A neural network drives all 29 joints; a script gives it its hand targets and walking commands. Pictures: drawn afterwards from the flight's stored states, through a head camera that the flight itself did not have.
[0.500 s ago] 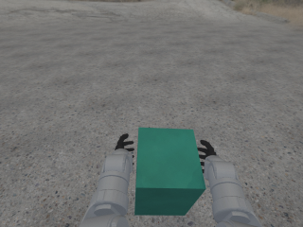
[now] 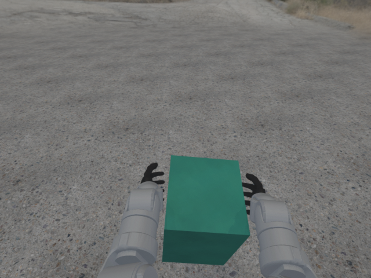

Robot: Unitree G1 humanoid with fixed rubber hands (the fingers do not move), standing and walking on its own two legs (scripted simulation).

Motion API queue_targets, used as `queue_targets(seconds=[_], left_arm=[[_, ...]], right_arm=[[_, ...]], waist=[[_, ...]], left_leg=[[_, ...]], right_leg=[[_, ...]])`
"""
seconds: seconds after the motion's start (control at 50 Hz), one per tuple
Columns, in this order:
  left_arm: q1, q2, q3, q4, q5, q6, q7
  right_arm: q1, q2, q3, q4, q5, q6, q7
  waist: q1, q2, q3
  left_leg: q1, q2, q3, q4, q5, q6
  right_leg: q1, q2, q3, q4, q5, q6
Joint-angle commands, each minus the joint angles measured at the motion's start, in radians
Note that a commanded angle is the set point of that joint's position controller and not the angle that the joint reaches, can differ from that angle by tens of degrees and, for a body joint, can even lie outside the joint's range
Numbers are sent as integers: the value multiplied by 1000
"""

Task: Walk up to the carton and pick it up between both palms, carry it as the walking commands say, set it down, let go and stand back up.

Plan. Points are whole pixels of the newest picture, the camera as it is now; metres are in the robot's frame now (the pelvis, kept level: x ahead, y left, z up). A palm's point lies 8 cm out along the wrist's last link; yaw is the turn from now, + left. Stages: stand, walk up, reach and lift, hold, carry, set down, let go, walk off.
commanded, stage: reach and lift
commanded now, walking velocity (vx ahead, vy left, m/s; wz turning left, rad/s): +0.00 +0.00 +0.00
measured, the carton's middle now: (198, 213) +0.33 +0.01 -0.03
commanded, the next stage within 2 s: hold in 0.10 s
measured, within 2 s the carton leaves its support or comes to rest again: neither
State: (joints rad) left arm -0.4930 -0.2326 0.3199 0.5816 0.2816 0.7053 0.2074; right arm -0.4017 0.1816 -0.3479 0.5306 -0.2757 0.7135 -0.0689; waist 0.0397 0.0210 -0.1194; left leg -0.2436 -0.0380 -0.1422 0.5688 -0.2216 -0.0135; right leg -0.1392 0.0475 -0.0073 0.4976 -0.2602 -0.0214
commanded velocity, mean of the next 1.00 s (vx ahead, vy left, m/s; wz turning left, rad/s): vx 0.00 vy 0.00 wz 0.00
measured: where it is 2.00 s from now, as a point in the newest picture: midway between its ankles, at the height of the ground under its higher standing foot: outside the picture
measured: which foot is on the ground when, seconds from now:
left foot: down 0.00-1.00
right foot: down 0.00-1.00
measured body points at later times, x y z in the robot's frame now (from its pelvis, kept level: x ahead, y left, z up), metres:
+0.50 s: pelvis +0.00 +0.00 +0.00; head -0.10 +0.01 +0.44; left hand +0.31 +0.13 +0.07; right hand +0.30 -0.13 +0.05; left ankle +0.06 +0.11 -0.73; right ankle +0.01 -0.11 -0.73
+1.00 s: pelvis -0.01 +0.00 +0.00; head -0.09 +0.01 +0.44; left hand +0.31 +0.13 +0.06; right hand +0.30 -0.13 +0.05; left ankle +0.06 +0.11 -0.73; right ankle +0.01 -0.11 -0.73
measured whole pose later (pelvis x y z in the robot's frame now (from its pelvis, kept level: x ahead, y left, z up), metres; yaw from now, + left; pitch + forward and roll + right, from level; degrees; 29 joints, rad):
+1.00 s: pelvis -0.01 +0.00 +0.00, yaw +0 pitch -7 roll -2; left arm -0.45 -0.22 0.30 0.54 0.28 0.72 0.13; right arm -0.38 0.19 -0.33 0.48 -0.28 0.74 -0.07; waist 0.04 0.02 -0.10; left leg -0.23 -0.04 -0.14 0.56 -0.21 -0.01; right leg -0.12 0.05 -0.01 0.49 -0.25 -0.02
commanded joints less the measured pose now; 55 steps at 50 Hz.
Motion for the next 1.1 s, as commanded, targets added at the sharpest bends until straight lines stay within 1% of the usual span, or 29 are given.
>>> queue_targets(seconds=[0.0, 0.08, 0.1, 0.2, 0.22, 0.24, 0.28, 0.34, 0.36, 0.4, 0.42, 0.44, 0.46, 0.48, 0.5, 0.56, 0.6, 0.64, 0.7, 0.74, 0.78, 0.82, 0.92, 0.94, 0.96, 1.02, 1.04, 1.06, 1.08], left_arm=[[-441, -1107, -424, 34, -225, 7, -423], [-445, -1133, -437, 9, -242, 1, -426], [-379, -1103, -437, 24, -223, 15, -426], [-289, -1129, -434, 40, -221, 11, -423], [-319, -1112, -429, 14, -223, 17, -424], [-326, -1130, -467, 11, -248, 23, -426], [-354, -1101, -487, -63, -251, 14, -420], [-435, -1096, -535, -135, -286, 2, -426], [-336, -1092, -486, -32, -248, 26, -433], [-322, -1081, -446, -14, -226, 25, -427], [-365, -1080, -475, -28, -238, 28, -432], [-384, -1078, -474, -47, -240, 21, -428], [-361, -1097, -482, -56, -255, 19, -431], [-351, -1090, -462, -49, -243, 17, -428], [-325, -1067, -436, -4, -210, 26, -426], [-392, -1084, -482, -84, -238, 25, -421], [-384, -1077, -486, -68, -228, 26, -424], [-391, -1105, -475, -59, -231, 25, -416], [-379, -1067, -450, -8, -220, 24, -420], [-399, -1063, -449, -64, -221, 14, -427], [-440, -1099, -473, -66, -236, 11, -432], [-353, -1060, -461, -49, -213, 13, -429], [-402, -1121, -499, -66, -250, 17, -421], [-351, -1094, -481, -22, -239, 23, -427], [-392, -1083, -470, -53, -237, 21, -429], [-472, -1098, -521, -133, -272, 0, -433], [-404, -1058, -468, -77, -238, 4, -434], [-513, -1034, -610, -152, -274, -27, -411], [-480, -1018, -608, -144, -285, -19, -403]], right_arm=[[-706, 975, 464, -64, 196, -33, 277], [-698, 995, 465, -89, 191, -41, 280], [-591, 993, 455, -52, 198, -27, 281], [-629, 987, 505, -141, 212, -35, 277], [-702, 993, 525, -184, 236, -33, 281], [-618, 993, 535, -141, 230, -25, 273], [-544, 1018, 519, -105, 217, -10, 274], [-530, 1056, 546, -74, 234, -9, 285], [-589, 1010, 560, -140, 236, -10, 275], [-607, 991, 531, -93, 225, -4, 279], [-555, 1008, 510, -78, 198, -5, 276], [-605, 1023, 519, -96, 213, -8, 279], [-581, 1008, 549, -152, 238, -17, 281], [-575, 1002, 515, -87, 212, -5, 286], [-628, 997, 530, -125, 218, -14, 281], [-577, 1007, 491, -72, 212, -7, 289], [-569, 1013, 494, -97, 214, -11, 291], [-640, 967, 494, -102, 213, -17, 294], [-634, 1011, 487, -68, 205, -9, 289], [-609, 1030, 492, -90, 230, -14, 300], [-615, 1003, 498, -61, 210, -15, 297], [-602, 1057, 527, -71, 238, -16, 289], [-580, 997, 510, -67, 225, -16, 292], [-628, 1001, 529, -127, 236, -26, 283], [-570, 1017, 509, -81, 214, -11, 283], [-612, 1046, 550, -93, 236, -20, 287], [-612, 1043, 529, -83, 227, -11, 286], [-571, 1031, 605, -109, 264, -24, 285], [-620, 1021, 604, -153, 277, -24, 275]], waist=[[-65, -11, -93], [-68, -36, -186], [-79, 62, -139], [-77, -7, -116], [-30, -17, -139], [-61, 40, -230], [-62, -9, -142], [-83, -29, -150], [-46, 10, -148], [-69, -29, -51], [-63, 12, -65], [-69, -54, -99], [-70, -2, -105], [-80, -70, -66], [-40, -33, -46], [-74, 14, -55], [-55, 52, -62], [-89, -20, -59], [-53, -40, -48], [-35, 16, -34], [-80, -12, -67], [-35, 24, -59], [-100, 22, -86], [-49, 8, -87], [-83, 16, -28], [-74, -5, -154], [-42, -81, -109], [-59, 55, -16], [-54, 106, 6]], left_leg=[[225, -41, 49, -152, 76, -12], [246, -37, 49, -149, 129, -4], [259, -44, 64, -148, 160, -13], [246, -37, 45, -136, 216, -5], [254, -35, 60, -130, 182, -2], [303, -39, 55, -143, 173, -14], [271, -35, 55, -146, 228, -2], [293, -35, 50, -133, 182, -1], [205, -45, 60, -147, 138, -1], [228, -33, 53, -151, 54, 2], [258, -36, 49, -159, 44, -2], [276, -42, 62, -139, 68, 5], [286, -33, 60, -151, 87, -2], [236, -18, 54, -158, 67, 4], [215, -40, 61, -157, 58, 16], [269, -21, 56, -159, 38, -14], [249, -41, 70, -167, 52, -7], [284, -8, 28, -169, -14, -8], [230, -36, 65, -155, 7, 2], [191, -45, 67, -158, 24, 0], [249, -20, 52, -163, 10, -4], [218, -40, 75, -156, 56, 6], [275, -18, 47, -169, -17, -11], [230, -25, 53, -173, -7, -3], [205, -38, 59, -168, 19, 6], [270, -37, 55, -144, 33, 2], [235, -30, 60, -144, 77, 15], [-47, 150, -41, -159, 14, 20], [-91, 152, -70, -210, -139, 26]], right_leg=[[-43, 16, 77, -135, 36, -8], [19, 19, 77, -126, 90, -4], [-7, 11, 83, -133, 128, -13], [-44, 17, 93, -124, 158, -6], [-1, 11, 99, -126, 127, -4], [50, 16, 92, -126, 140, -12], [16, 24, 98, -127, 191, -2], [-35, 18, 100, -126, 139, 1], [58, 19, 89, -135, 129, 2], [-48, 12, 79, -143, 2, -8], [-38, 14, 93, -154, -1, -15], [-59, 13, 96, -145, 4, -5], [-36, 14, 87, -137, 49, -10], [-43, 18, 81, -131, 29, -3], [-33, 8, 86, -145, 23, -3], [-63, 18, 89, -137, -10, -20], [-39, 14, 97, -152, 16, -19], [-105, 23, 83, -131, -62, -22], [-68, 15, 89, -138, -45, -12], [-71, 13, 86, -142, -28, -11], [-75, 15, 79, -133, -33, -11], [-23, 3, 92, -138, 32, -4], [-53, 22, 72, -128, -34, -22], [10, 14, 87, -137, -3, -17], [-41, 5, 85, -138, 8, -12], [-31, 8, 89, -132, -10, -8], [-32, 16, 89, -137, 23, 5], [-134, -120, 43, -37, -117, -1], [-159, -98, 60, -14, -192, -9]])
